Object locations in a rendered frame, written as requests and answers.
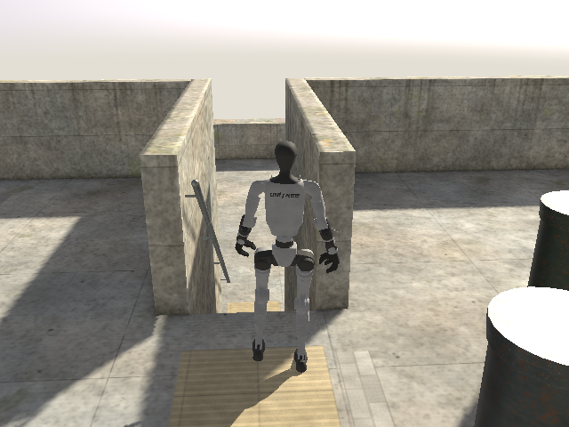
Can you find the humanoid robot head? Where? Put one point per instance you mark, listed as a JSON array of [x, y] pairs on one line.
[[286, 153]]

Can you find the robot left forearm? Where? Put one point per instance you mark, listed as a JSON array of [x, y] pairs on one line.
[[243, 233]]

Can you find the robot right forearm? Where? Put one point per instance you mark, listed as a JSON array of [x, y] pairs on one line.
[[327, 236]]

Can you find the right robot upper arm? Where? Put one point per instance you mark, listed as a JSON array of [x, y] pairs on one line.
[[318, 204]]

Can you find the robot right foot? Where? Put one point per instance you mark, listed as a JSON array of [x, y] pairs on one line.
[[300, 363]]

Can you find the robot right hand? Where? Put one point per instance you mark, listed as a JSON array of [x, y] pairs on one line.
[[334, 258]]

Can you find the robot left hand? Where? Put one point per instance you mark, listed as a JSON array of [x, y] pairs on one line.
[[247, 244]]

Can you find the left robot upper arm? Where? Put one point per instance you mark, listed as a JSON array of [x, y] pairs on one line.
[[252, 202]]

